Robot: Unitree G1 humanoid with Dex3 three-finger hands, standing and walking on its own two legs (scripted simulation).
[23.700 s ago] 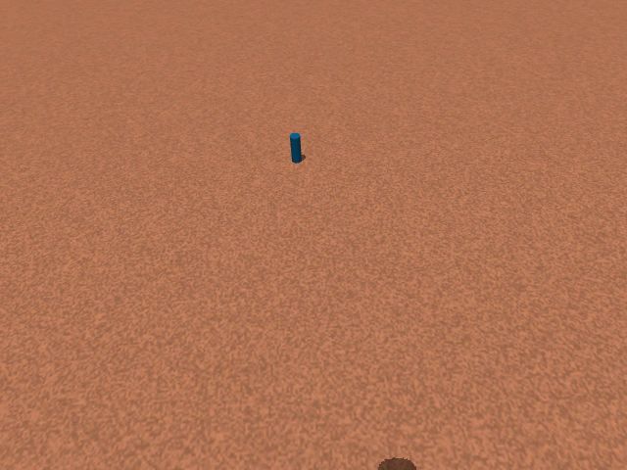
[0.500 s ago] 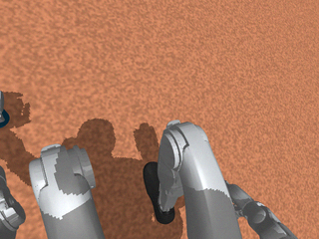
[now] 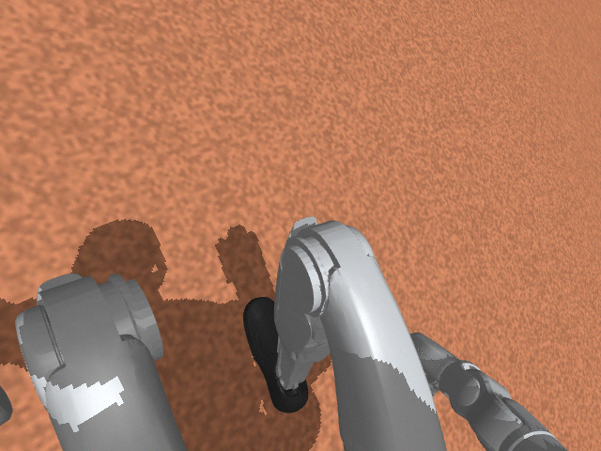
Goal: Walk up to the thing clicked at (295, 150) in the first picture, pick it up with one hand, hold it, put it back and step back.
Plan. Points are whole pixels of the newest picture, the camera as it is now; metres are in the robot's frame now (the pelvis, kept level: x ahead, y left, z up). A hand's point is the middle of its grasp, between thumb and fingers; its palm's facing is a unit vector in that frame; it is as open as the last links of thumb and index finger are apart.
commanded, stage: lower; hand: left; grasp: from the side
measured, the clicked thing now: out of the picture +0.43 +0.32 -0.18
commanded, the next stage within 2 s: loosen in 0.56 s
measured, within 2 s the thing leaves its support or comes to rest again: rests again in 0.54 s
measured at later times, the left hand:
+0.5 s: hand out of the picture +0.44 +0.31 -0.17, palm faces +0.45 -0.89 +0.00, open 7.0 cm
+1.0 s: hand out of the picture +0.45 +0.31 -0.17, palm faces +0.44 -0.90 +0.01, open 8.8 cm
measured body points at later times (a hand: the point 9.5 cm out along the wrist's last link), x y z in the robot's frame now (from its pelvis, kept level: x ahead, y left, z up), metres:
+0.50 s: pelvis +0.00 +0.01 +0.00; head +0.23 +0.18 +0.33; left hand +0.41 +0.35 -0.16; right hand +0.15 -0.25 -0.03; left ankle +0.08 +0.13 -0.25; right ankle +0.14 -0.13 -0.25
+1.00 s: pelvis +0.00 +0.01 +0.00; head +0.23 +0.20 +0.33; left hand +0.42 +0.35 -0.17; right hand +0.15 -0.24 -0.03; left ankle +0.08 +0.13 -0.25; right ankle +0.14 -0.13 -0.25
